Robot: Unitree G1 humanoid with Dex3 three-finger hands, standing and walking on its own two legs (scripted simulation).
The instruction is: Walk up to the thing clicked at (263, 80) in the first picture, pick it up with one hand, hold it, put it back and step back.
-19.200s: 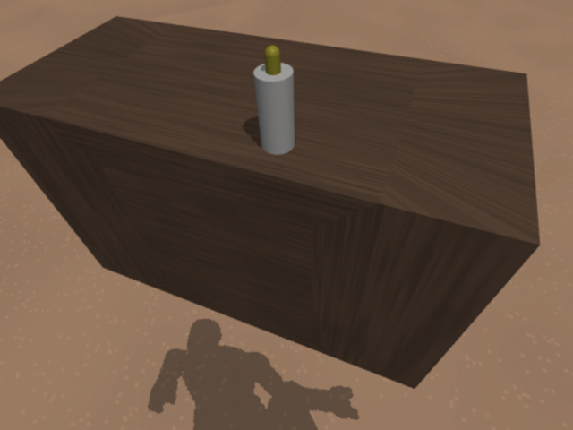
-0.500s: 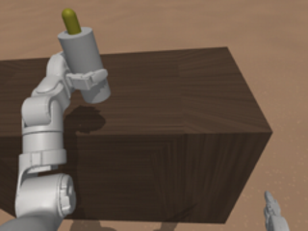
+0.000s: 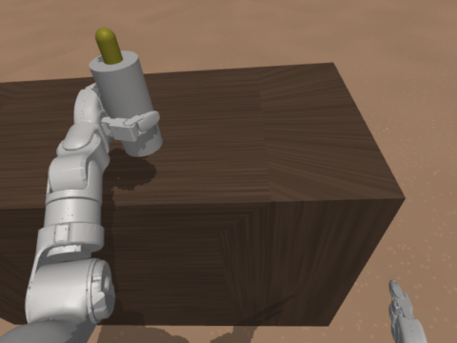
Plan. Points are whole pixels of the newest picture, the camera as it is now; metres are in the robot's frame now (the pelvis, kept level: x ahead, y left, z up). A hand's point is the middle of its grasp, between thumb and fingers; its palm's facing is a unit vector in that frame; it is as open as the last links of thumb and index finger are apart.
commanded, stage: crouch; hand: left
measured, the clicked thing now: (126, 95) +0.43 +0.18 +0.25
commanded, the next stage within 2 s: lower in 0.30 s
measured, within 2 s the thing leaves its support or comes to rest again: rests again in 1.36 s
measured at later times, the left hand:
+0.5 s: hand (141, 116) +0.45 +0.18 +0.20, palm faces +0.14 -0.99 -0.02, open 9.7 cm
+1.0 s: hand (151, 137) +0.45 +0.18 +0.15, palm faces +0.13 -0.99 -0.02, open 9.7 cm
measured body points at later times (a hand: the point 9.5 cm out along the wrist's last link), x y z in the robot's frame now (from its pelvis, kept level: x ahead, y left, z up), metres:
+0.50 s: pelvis +0.00 +0.00 +0.00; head +0.01 -0.01 +0.45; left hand +0.43 +0.23 +0.21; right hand +0.16 -0.25 -0.07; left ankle +0.03 +0.13 -0.72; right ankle +0.02 -0.14 -0.72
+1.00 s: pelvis +0.01 +0.00 +0.00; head +0.02 +0.00 +0.45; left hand +0.44 +0.23 +0.15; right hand +0.16 -0.25 -0.07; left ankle +0.03 +0.13 -0.72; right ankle +0.02 -0.14 -0.72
